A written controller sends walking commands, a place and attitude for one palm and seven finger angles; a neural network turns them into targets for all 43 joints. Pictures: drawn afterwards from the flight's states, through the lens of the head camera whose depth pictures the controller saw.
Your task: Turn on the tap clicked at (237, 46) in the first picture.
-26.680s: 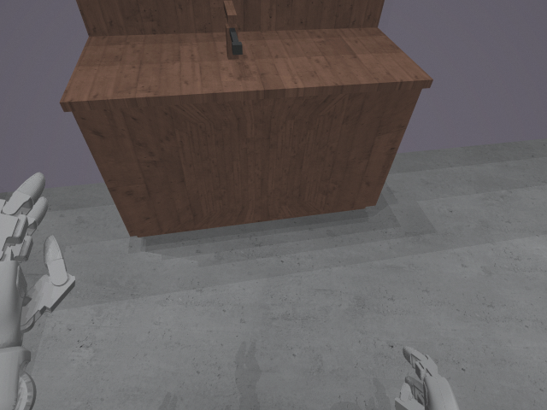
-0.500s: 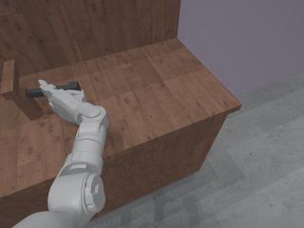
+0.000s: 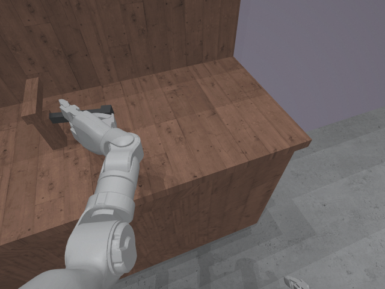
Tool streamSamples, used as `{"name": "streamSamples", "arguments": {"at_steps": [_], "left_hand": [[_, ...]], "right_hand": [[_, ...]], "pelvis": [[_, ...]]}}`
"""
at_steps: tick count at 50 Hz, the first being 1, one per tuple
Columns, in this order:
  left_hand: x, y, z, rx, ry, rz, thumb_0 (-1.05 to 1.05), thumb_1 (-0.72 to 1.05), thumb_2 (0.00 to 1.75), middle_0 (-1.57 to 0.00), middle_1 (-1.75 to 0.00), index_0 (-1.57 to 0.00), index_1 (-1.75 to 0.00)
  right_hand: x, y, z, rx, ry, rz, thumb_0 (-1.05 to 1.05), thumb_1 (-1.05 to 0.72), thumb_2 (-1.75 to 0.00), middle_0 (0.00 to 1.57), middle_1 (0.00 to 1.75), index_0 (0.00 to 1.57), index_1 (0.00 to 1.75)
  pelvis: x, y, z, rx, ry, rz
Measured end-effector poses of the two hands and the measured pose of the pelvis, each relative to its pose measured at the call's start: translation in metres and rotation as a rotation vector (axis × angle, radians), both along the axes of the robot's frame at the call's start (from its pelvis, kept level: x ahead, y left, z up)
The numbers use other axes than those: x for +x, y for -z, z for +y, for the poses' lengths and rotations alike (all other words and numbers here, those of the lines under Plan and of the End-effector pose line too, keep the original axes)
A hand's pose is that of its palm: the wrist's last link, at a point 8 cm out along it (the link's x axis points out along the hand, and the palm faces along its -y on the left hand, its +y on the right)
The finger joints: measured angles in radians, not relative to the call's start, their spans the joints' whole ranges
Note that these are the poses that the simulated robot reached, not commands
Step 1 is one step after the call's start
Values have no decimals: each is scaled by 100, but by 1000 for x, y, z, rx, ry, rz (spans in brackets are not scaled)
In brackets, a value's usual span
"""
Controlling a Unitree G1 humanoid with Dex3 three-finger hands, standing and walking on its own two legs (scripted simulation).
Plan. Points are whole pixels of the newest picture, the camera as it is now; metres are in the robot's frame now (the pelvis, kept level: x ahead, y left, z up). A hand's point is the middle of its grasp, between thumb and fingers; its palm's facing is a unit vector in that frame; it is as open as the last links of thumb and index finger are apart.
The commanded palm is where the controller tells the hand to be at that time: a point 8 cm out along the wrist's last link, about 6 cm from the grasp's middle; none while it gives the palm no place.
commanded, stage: lift the hand up off the lever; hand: left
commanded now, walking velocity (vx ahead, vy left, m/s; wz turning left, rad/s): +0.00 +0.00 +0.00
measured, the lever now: (107, 113) +0.50 +0.21 +0.09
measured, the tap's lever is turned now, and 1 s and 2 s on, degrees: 76 76 76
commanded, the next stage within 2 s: draw the hand back beside the body in 1.40 s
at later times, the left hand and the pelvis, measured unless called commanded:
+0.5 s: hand (106, 115) +0.44 +0.18 +0.14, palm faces +0.82 -0.56 -0.11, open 7.8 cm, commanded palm +0.38 +0.20 +0.14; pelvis +0.00 -0.01 +0.01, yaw +0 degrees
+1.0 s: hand (107, 110) +0.43 +0.17 +0.16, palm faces +0.80 -0.59 -0.09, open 7.8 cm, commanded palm +0.37 +0.19 +0.16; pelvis +0.00 +0.00 +0.01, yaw -1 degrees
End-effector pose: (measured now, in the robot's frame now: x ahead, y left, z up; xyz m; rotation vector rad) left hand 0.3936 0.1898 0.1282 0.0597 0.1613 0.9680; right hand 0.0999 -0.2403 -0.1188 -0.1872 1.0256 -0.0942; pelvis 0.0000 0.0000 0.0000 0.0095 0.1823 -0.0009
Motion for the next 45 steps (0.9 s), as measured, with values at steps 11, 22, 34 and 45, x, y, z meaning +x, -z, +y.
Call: {"name": "streamSamples", "arguments": {"at_steps": [11,22,34,45], "left_hand": [[-5,-7,-1,-3,-6,-3,1,90,90,-15,-15,-15,-15],[-9,-18,3,-2,-11,-16,1,90,90,-15,-15,-15,-15],[-15,-25,11,-10,-12,-28,1,90,90,-15,-15,-15,-15],[-14,-34,1,-21,21,-32,1,90,90,-15,-15,-15,-15]], "right_hand": [[-14,1,-5,8,26,22,1,-90,-90,20,30,20,30],[-11,-3,-10,-3,28,-2,1,-90,-90,20,30,20,30],[6,-11,-8,-7,17,-53,1,-90,-90,20,30,20,30],[19,-13,2,10,-5,-78,1,-90,-90,20,30,20,30]], "pelvis": [[0,-3,-3,4,6,-15],[-3,-5,-6,5,6,-28],[-3,-8,-5,5,6,-45],[-1,-10,-1,6,7,-59]]}}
